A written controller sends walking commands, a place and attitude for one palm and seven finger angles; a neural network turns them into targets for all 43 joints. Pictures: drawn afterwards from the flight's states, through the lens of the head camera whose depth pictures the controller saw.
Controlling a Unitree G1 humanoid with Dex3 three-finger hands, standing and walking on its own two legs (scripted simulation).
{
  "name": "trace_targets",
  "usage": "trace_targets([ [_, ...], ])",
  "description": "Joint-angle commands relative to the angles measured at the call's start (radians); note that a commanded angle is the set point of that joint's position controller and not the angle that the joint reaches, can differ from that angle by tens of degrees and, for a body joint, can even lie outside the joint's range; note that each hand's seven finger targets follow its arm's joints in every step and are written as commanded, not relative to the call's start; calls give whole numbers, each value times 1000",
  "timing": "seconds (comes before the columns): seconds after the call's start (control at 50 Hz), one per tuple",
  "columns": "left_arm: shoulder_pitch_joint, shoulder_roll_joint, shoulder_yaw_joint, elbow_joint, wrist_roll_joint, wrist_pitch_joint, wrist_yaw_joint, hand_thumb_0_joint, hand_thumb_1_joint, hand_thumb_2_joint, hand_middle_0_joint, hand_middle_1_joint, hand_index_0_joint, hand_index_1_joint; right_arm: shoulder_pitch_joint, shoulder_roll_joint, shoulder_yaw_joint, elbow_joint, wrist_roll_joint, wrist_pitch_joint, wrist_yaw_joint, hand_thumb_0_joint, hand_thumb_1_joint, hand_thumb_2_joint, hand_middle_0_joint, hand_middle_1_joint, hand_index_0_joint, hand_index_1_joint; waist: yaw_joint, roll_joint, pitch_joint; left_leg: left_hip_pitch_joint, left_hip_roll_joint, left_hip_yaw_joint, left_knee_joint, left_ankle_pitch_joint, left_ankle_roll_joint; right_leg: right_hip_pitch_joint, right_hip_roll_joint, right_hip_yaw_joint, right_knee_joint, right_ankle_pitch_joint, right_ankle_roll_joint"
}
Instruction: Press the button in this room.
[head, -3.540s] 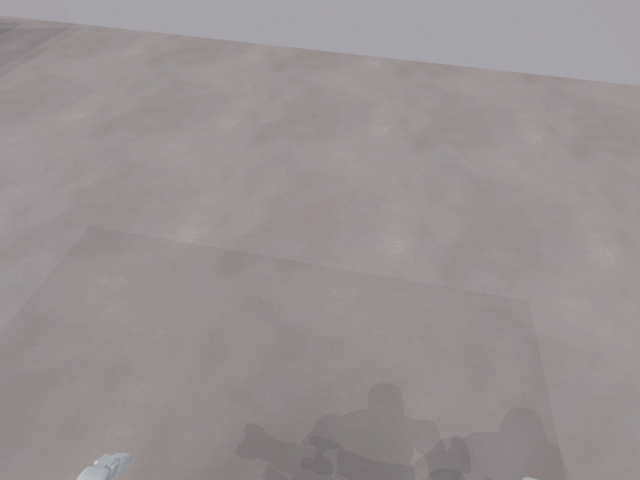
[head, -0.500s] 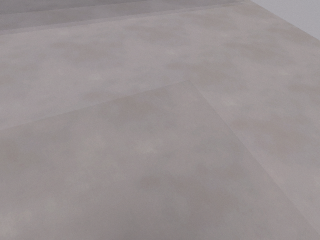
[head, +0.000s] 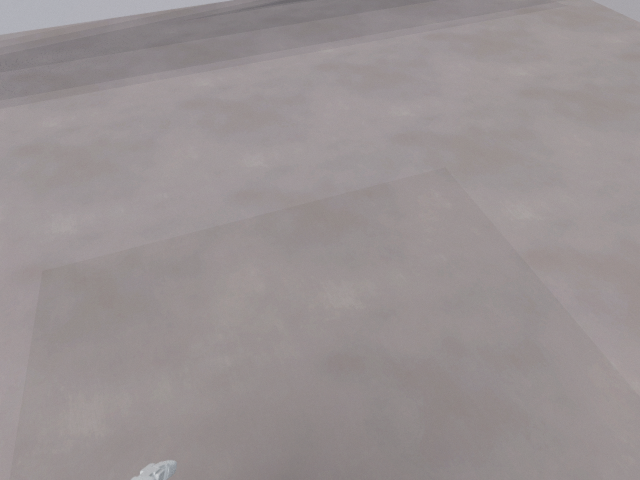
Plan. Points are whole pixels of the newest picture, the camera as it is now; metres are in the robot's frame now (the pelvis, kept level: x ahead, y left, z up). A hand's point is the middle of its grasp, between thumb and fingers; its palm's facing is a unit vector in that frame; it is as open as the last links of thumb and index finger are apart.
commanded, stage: turn or walk to find it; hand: left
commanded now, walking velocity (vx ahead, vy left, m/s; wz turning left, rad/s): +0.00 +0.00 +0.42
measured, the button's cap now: out of the picture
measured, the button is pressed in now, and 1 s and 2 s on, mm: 0 0 0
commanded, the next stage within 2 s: none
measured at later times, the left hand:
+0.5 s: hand out of the picture -0.07 +0.21 -0.18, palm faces +0.30 -0.93 -0.23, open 7.4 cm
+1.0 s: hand out of the picture -0.06 +0.24 -0.15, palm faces +0.41 -0.88 -0.25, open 7.4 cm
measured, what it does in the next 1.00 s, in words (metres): steps on the spot, turning left: left foot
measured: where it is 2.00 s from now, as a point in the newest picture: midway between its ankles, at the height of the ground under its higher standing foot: outside the picture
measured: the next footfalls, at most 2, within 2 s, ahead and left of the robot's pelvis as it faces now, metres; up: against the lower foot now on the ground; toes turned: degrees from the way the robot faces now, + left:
left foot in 0.50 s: -0.04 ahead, +0.13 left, +0.00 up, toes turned +19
right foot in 1.08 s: +0.00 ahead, -0.10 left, +0.00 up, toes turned +24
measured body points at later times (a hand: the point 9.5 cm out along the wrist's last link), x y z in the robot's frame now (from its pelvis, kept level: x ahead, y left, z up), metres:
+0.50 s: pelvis -0.04 +0.01 -0.01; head -0.02 +0.04 +0.44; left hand -0.09 +0.26 -0.16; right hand +0.11 -0.22 -0.14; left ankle -0.08 +0.12 -0.74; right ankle -0.01 -0.11 -0.73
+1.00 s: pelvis -0.08 +0.01 +0.01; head -0.06 +0.02 +0.46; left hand -0.08 +0.29 -0.13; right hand +0.04 -0.20 -0.14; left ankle -0.07 +0.12 -0.73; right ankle -0.03 -0.12 -0.70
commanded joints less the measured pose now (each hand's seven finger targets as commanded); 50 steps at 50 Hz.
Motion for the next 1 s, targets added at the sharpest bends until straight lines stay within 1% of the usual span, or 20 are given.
trace_targets([
  [0.0, 133, 260, 52, -51, 12, -35, 23, 0, 900, 900, -200, -300, -200, -300, -29, -111, -46, -113, -1, -17, 0, 0, -900, -900, 200, 300, 200, 300, 82, -303, -83, -271, 11, 9, 406, -376, -41, 175, -461, 380, -305, 226, -174],
  [0.02, 74, 210, 47, -66, 8, -38, 25, 0, 900, 900, -200, -300, -200, -300, -15, -129, -53, -87, -8, -1, 5, 0, -900, -900, 200, 300, 200, 300, 53, -229, -50, -241, 43, -31, 540, -313, -39, 76, -405, 302, -326, 139, -183],
  [0.04, 16, 186, 46, -76, 7, -37, 27, 0, 900, 900, -200, -300, -200, -300, -2, -124, -56, -70, -6, 10, 10, 0, -900, -900, 200, 300, 200, 300, 26, -220, -14, -235, 59, -20, 606, -270, -41, 21, -361, 262, -338, 85, -167],
  [0.06, -13, 166, 34, -81, 6, -38, 22, 0, 900, 900, -200, -300, -200, -300, 7, -114, -55, -48, -7, 15, 16, 0, -900, -900, 200, 300, 200, 300, 10, -150, 31, -232, 70, 4, 666, -210, -49, -6, -307, 183, -321, 94, -147],
  [0.1, 3, 135, 23, -73, 5, -51, 17, 0, 900, 900, -200, -300, -200, -300, 38, -95, -48, -29, -6, 13, 21, 0, -900, -900, 200, 300, 200, 300, 5, -140, 25, -251, 79, 34, 693, -146, -68, 49, -258, 80, -280, 230, -134],
  [0.2, 95, 148, 28, -39, 10, -52, 19, 0, 900, 900, -200, -300, -200, -300, -13, -96, -42, -32, -5, 19, 19, 0, -900, -900, 200, 300, 200, 300, 45, -171, 10, -252, 110, 58, 645, -154, -95, 118, -286, 45, -264, 283, -154],
  [0.36, 166, 205, 46, 4, 26, -41, 16, 0, 900, 900, -200, -300, -200, -300, -121, -70, -16, -62, 10, 1, 17, 0, -900, -900, 200, 300, 200, 300, 94, -231, -40, -108, 107, 147, 287, -282, -77, 182, -334, 11, -163, 534, -188],
  [0.4, 152, 218, 51, 10, 25, -37, 15, 0, 900, 900, -200, -300, -200, -300, -94, -73, -14, -60, 14, -5, 14, 0, -900, -900, 200, 300, 200, 300, 78, -233, -68, -36, 97, 168, 188, -245, -65, 171, -341, -10, -123, 548, -173],
  [0.44, 118, 212, 52, 12, 15, -32, 12, 0, 900, 900, -200, -300, -200, -300, -30, -92, -15, -46, 12, -17, 14, 0, -900, -900, 200, 300, 200, 300, 35, -182, -100, 110, 99, 170, -32, -67, -52, 112, -310, -70, -25, 467, -109],
  [0.46, 124, 189, 47, 3, 6, -24, 10, 0, 900, 900, -200, -300, -200, -300, 7, -139, -26, -39, 9, -27, 15, 0, -900, -900, 200, 300, 200, 300, 11, -58, -127, 254, 158, 102, -135, 76, -31, -5, -263, -121, 102, 324, -54],
  [0.48, 129, 121, 34, -29, -1, -19, 3, 0, 900, 900, -200, -300, -200, -300, 36, -241, -48, -43, 1, -36, 10, 0, -900, -900, 200, 300, 200, 300, -3, 253, -127, 370, 412, -226, -176, 395, 70, -272, -128, -164, 302, -158, 26],
  [0.5, 75, 113, 20, -49, 9, -7, 8, 0, 900, 900, -200, -300, -200, -300, 71, -283, -56, -33, 4, -25, 2, 0, -900, -900, 200, 300, 200, 300, -25, 253, -119, 302, 493, -264, -173, 556, 162, -287, -94, -74, 445, -341, 31],
  [0.52, 59, 127, 26, -43, 12, 1, 9, 0, 900, 900, -200, -300, -200, -300, 48, -254, -49, -30, -1, -23, -3, 0, -900, -900, 200, 300, 200, 300, -16, 172, -104, 241, 462, -192, -179, 437, 178, -266, -106, -26, 513, -296, 18],
  [0.54, 52, 120, 30, -29, 13, 6, 7, 0, 900, 900, -200, -300, -200, -300, -4, -225, -41, -42, -1, -28, -12, 0, -900, -900, 200, 300, 200, 300, 0, 229, -71, 192, 408, -173, -198, 350, 156, -287, -112, -1, 540, -234, 21],
  [0.56, 41, 136, 36, -15, 13, 7, 2, 0, 900, 900, -200, -300, -200, -300, -50, -199, -32, -58, -2, -27, -17, 0, -900, -900, 200, 300, 200, 300, 11, 184, -17, 154, 374, -153, -207, 295, 143, -297, -109, 7, 566, -170, 24],
  [0.6, 72, 131, 37, 5, 13, 2, -6, 0, 900, 900, -200, -300, -200, -300, -80, -180, -20, -71, 1, -35, -18, 0, -900, -900, 200, 300, 200, 300, 34, 126, -3, 156, 321, -107, -209, 332, 125, -288, -98, 6, 577, -87, 33],
  [0.66, 94, 130, 36, 18, 11, 2, -6, 0, 900, 900, -200, -300, -200, -300, -57, -179, -21, -71, 7, -42, -19, 0, -900, -900, 200, 300, 200, 300, 37, 96, -30, 188, 295, -86, -215, 350, 118, -276, -89, 7, 565, -38, 49],
  [0.86, -14, 104, 31, -45, 6, 1, 2, 0, 900, 900, -200, -300, -200, -300, 17, -183, -39, -62, -5, -31, -14, 0, -900, -900, 200, 300, 200, 300, -3, 110, -47, 183, 308, -265, -219, 191, 172, -225, -52, 25, 337, -130, 46],
  [0.94, 9, 91, 26, -49, 0, -7, 5, 0, 900, 900, -200, -300, -200, -300, 9, -183, -45, -65, -8, -24, -11, 0, -900, -900, 200, 300, 200, 300, 10, 119, -69, 121, 282, -300, -189, 225, 164, -96, -10, 14, 174, -119, 24],
  [0.98, 67, 93, 28, -37, -4, -10, 9, 0, 900, 900, -200, -300, -200, -300, -11, -183, -47, -70, -7, -21, -8, 0, -900, -900, 200, 300, 200, 300, 38, 120, -83, 60, 256, -298, -175, 169, 141, 5, 3, 4, 51, -44, 15],
])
